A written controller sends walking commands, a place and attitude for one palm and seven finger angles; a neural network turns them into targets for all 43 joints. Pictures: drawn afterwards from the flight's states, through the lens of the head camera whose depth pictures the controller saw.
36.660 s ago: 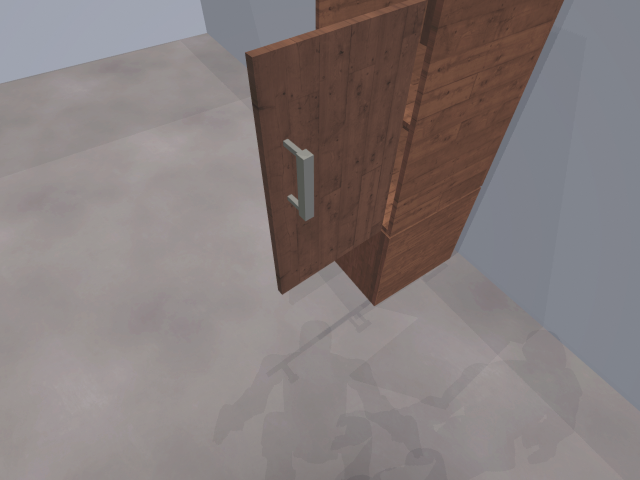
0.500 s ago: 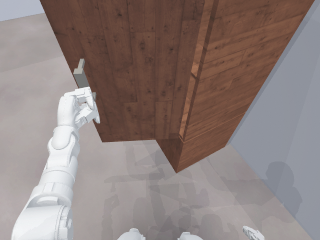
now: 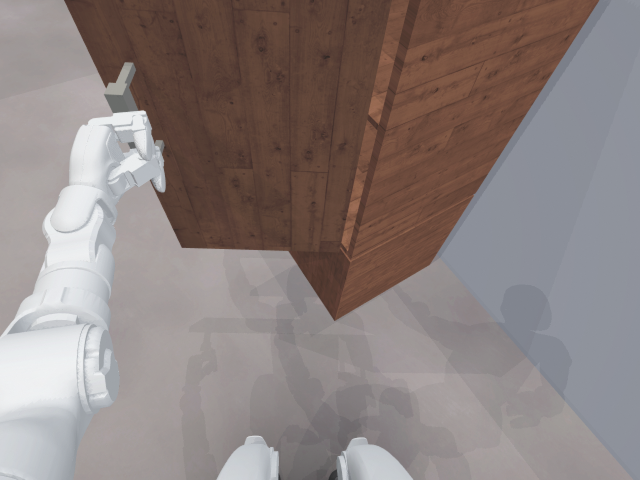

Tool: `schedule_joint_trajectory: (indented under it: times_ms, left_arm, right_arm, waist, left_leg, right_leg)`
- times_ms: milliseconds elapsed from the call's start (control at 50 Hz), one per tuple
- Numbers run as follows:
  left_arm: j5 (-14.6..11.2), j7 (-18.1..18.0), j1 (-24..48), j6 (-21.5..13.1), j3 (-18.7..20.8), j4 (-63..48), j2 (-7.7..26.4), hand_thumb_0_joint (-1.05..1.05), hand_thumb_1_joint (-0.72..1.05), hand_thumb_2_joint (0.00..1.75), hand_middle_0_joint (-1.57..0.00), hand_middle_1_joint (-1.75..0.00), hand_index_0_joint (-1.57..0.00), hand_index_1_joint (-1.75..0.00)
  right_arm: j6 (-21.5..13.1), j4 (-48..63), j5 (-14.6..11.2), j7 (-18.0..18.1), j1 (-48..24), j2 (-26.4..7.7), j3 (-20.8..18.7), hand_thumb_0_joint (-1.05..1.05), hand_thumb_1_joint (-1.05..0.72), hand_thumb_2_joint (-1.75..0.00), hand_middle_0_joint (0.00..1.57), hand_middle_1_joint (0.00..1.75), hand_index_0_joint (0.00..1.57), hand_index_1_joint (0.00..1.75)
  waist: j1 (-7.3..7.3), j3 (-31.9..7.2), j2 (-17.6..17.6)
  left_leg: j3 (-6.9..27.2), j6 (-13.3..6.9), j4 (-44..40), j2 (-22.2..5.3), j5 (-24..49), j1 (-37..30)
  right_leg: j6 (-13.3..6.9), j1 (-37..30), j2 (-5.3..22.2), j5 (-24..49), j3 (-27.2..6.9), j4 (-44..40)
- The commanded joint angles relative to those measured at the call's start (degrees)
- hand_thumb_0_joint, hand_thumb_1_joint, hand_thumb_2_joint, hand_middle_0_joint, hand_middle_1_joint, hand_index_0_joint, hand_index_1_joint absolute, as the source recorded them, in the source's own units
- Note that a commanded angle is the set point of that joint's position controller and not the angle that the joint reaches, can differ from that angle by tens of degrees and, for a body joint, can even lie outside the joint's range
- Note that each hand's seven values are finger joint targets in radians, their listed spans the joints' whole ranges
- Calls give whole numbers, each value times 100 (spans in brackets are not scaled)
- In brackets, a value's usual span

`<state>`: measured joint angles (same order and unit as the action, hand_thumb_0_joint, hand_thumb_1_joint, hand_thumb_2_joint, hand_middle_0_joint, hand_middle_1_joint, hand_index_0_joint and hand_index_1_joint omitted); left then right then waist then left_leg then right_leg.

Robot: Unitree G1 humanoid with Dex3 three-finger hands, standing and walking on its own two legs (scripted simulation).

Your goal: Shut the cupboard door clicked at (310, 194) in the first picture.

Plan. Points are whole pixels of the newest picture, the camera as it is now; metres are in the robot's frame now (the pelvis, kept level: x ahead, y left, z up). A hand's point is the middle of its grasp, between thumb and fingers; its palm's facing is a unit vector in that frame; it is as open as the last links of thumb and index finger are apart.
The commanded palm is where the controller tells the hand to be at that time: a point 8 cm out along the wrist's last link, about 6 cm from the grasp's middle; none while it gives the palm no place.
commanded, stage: push the door shut along its arc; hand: left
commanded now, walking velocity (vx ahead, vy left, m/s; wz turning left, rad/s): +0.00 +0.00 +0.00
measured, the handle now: (141, 124) +0.55 +0.22 +0.09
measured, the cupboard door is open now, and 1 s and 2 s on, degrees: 58 41 34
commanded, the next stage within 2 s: pull the fist back off the door in 1.28 s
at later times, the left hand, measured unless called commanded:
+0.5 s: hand (173, 132) +0.53 +0.17 +0.10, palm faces -0.17 -0.98 -0.02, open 3.2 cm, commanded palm +0.54 +0.19 +0.09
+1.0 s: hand (223, 97) +0.60 +0.11 +0.10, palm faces -0.30 -0.96 -0.01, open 3.0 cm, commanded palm +0.60 +0.15 +0.09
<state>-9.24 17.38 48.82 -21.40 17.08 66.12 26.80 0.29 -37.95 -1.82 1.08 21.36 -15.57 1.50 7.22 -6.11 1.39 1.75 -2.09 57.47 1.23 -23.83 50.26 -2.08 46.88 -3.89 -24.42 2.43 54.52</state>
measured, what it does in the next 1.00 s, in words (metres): stands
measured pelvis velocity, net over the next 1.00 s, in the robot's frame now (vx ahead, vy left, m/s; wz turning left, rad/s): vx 0.01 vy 0.01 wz -0.05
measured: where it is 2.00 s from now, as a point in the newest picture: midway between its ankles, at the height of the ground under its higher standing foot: outside the picture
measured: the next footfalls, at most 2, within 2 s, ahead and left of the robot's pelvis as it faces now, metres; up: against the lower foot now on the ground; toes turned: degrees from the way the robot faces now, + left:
none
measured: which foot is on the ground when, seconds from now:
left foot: down 0.00-1.00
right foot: down 0.00-1.00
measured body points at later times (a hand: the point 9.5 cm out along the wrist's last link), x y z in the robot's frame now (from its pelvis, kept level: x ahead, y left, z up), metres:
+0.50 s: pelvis +0.00 +0.02 -0.01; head +0.13 +0.04 +0.42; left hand +0.53 +0.22 +0.10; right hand -0.01 -0.25 -0.12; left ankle +0.03 +0.09 -0.68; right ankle +0.02 -0.10 -0.67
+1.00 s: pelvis +0.01 +0.01 -0.03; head +0.17 +0.03 +0.39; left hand +0.61 +0.16 +0.11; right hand -0.06 -0.24 -0.12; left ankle +0.03 +0.09 -0.67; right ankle +0.02 -0.10 -0.67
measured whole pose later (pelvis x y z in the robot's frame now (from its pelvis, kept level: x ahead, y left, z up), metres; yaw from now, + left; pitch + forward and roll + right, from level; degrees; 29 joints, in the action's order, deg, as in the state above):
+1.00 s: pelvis +0.01 +0.01 -0.03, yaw -3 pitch +27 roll -5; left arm -0.1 22.1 76.9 -14.2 17.8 80.4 37.9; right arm 0.2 -37.1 1.0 0.0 25.7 -15.7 3.5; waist 16.9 -5.5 3.9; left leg 1.5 -3.2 66.1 -0.1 -27.2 65.7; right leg -1.1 61.6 -5.2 -26.3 2.5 60.8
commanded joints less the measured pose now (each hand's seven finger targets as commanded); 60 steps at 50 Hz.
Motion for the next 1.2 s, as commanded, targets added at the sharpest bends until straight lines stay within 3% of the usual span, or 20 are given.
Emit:
schedule_joint_trajectory:
  times_ms: [0, 60, 160, 220, 260, 300, 320, 420, 520, 560, 580, 640, 720, 780, 820, 860, 900, 920, 980, 1180]
  left_arm:
    - [20, 169, 3247, -313, -92, -1095, 998, 0, 90, 90, -130, -150, -130, -150]
    - [31, 205, 3518, -313, -234, -1042, 869, 0, 90, 90, -130, -150, -130, -150]
    - [82, 229, 3902, -250, -124, -784, 1123, 0, 90, 90, -130, -150, -130, -150]
    - [139, 232, 4257, -287, -337, -909, 935, 0, 90, 90, -130, -150, -130, -150]
    - [185, 246, 4376, -244, -415, -743, 888, 0, 90, 90, -130, -150, -130, -150]
    - [176, 257, 4495, -159, -375, -564, 937, 0, 90, 90, -130, -150, -130, -150]
    - [161, 255, 4670, -190, -236, -668, 1112, 0, 90, 90, -130, -150, -130, -150]
    - [274, 312, 4841, -138, -300, -501, 1127, 0, 90, 90, -130, -150, -130, -150]
    - [300, 346, 5272, -20, -427, -389, 1018, 0, 90, 90, -130, -150, -130, -150]
    - [370, 352, 5298, 21, -249, -262, 1310, 0, 90, 90, -130, -150, -130, -150]
    - [368, 377, 5412, 49, -348, -328, 1189, 0, 90, 90, -130, -150, -130, -150]
    - [421, 392, 5451, 92, -228, -300, 1331, 0, 90, 90, -130, -150, -130, -150]
    - [514, 347, 5581, 193, -201, -124, 1406, 0, 90, 90, -130, -150, -130, -150]
    - [618, 329, 5704, 282, 77, 96, 1883, 0, 90, 90, -130, -150, -130, -150]
    - [680, 303, 5782, 296, 61, 115, 1878, 0, 90, 90, -130, -150, -130, -150]
    - [779, 308, 5645, 312, 336, 168, 2316, 0, 90, 90, -130, -150, -130, -150]
    - [867, 354, 5662, 371, 263, 276, 2355, 0, 90, 90, -130, -150, -130, -150]
    - [836, 380, 5834, 377, 133, 241, 2169, 0, 90, 90, -130, -150, -130, -150]
    - [858, 482, 5957, 458, 221, 164, 2419, 0, 90, 90, -130, -150, -130, -150]
    - [710, 836, 6576, 664, -150, 82, 2079, 0, 90, 90, -130, -150, -130, -150]
  right_arm:
    - [-207, 365, 4, 27, 649, -999, -366, 0, -90, -90, 20, 30, 20, 30]
    - [-223, 323, 18, 19, 718, -1029, -374, 0, -90, -90, 20, 30, 20, 30]
    - [-228, 261, 30, 16, 837, -1093, -350, 0, -90, -90, 20, 30, 20, 30]
    - [-269, 234, 58, 5, 909, -1098, -357, 0, -90, -90, 20, 30, 20, 30]
    - [-271, 173, 71, -3, 931, -1123, -358, 0, -90, -90, 20, 30, 20, 30]
    - [-277, 163, 77, -1, 975, -1148, -344, 0, -90, -90, 20, 30, 20, 30]
    - [-297, 154, 94, 10, 1030, -1164, -336, 0, -90, -90, 20, 30, 20, 30]
    - [-297, 130, 124, -22, 1137, -1170, -326, 0, -90, -90, 20, 30, 20, 30]
    - [-288, 77, 154, -35, 1230, -1196, -320, 0, -90, -90, 20, 30, 20, 30]
    - [-269, 62, 153, -29, 1273, -1221, -318, 0, -90, -90, 20, 30, 20, 30]
    - [-283, 72, 159, -39, 1271, -1201, -317, 0, -90, -90, 20, 30, 20, 30]
    - [-248, 62, 190, -51, 1361, -1200, -325, 0, -90, -90, 20, 30, 20, 30]
    - [-181, 68, 220, -63, 1456, -1195, -303, 0, -90, -90, 20, 30, 20, 30]
    - [-141, 112, 232, -45, 1536, -1242, -269, 0, -90, -90, 20, 30, 20, 30]
    - [-142, 147, 261, -60, 1570, -1217, -253, 0, -90, -90, 20, 30, 20, 30]
    - [-107, 187, 280, -55, 1626, -1236, -241, 0, -90, -90, 20, 30, 20, 30]
    - [-79, 219, 276, -56, 1663, -1216, -223, 0, -90, -90, 20, 30, 20, 30]
    - [-82, 211, 271, -52, 1690, -1198, -233, 0, -90, -90, 20, 30, 20, 30]
    - [-65, 186, 264, -23, 1759, -1233, -251, 0, -90, -90, 20, 30, 20, 30]
    - [-223, -91, 272, 47, 1795, -1217, -245, 0, -90, -90, 20, 30, 20, 30]
  waist:
    - [403, -2291, 597]
    - [490, -2381, 709]
    - [605, -2344, 562]
    - [685, -2466, 983]
    - [743, -2489, 1032]
    - [822, -2388, 809]
    - [796, -2504, 916]
    - [838, -2692, 1111]
    - [1005, -2691, 1097]
    - [978, -2815, 1114]
    - [1020, -2857, 1196]
    - [982, -3045, 1321]
    - [1082, -2872, 1255]
    - [1106, -2867, 1059]
    - [1117, -2925, 1251]
    - [1045, -3175, 1191]
    - [1100, -3091, 1109]
    - [1210, -3041, 1086]
    - [1205, -3209, 1073]
    - [1400, -3240, 1510]
  left_leg:
    - [346, 5, -626, -210, 1044, -1896]
    - [446, 25, -596, -239, 1078, -2093]
    - [489, 3, -530, -243, 994, -1920]
    - [610, 47, -512, -264, 1153, -2337]
    - [692, 80, -488, -301, 1154, -2456]
    - [669, 46, -472, -295, 969, -2240]
    - [701, 50, -436, -279, 1137, -2304]
    - [780, 96, -324, -310, 1439, -2504]
    - [847, 92, -232, -330, 1515, -2516]
    - [841, 93, -174, -344, 1572, -2470]
    - [800, 78, -123, -332, 1678, -2482]
    - [845, 131, -36, -356, 2130, -2647]
    - [805, 90, 38, -351, 2099, -2449]
    - [745, 47, 102, -347, 1869, -2027]
    - [727, 38, 171, -320, 2056, -2042]
    - [630, 14, 283, -312, 2204, -1886]
    - [561, -12, 332, -306, 2116, -1611]
    - [560, -39, 346, -298, 2158, -1635]
    - [483, -64, 419, -302, 2114, -1519]
    - [521, -65, 557, -330, 2241, -1841]
  right_leg:
    - [47, -216, 95, 1001, -313, -742]
    - [34, 93, 76, 901, -252, -686]
    - [33, 216, 59, 799, -240, -664]
    - [-9, 607, 52, 794, -160, -586]
    - [-12, 827, 48, 755, -138, -565]
    - [10, 819, 46, 673, -144, -595]
    - [-18, 814, 48, 742, -117, -533]
    - [-44, 1051, 25, 817, -70, -432]
    - [-33, 1295, 18, 825, -32, -381]
    - [-35, 1277, 15, 838, -56, -360]
    - [-28, 1304, 9, 914, -60, -347]
    - [-43, 1347, -10, 1080, -29, -249]
    - [-32, 1401, -34, 1063, -10, -243]
    - [-9, 1263, -42, 1028, -29, -200]
    - [-23, 1311, -48, 1105, -27, -142]
    - [-14, 1036, -61, 1307, -63, -94]
    - [12, 930, -77, 1382, -74, -77]
    - [20, 986, -82, 1438, -83, -91]
    - [35, 836, -96, 1529, -125, -107]
    - [1, 1267, -128, 1479, -50, -93]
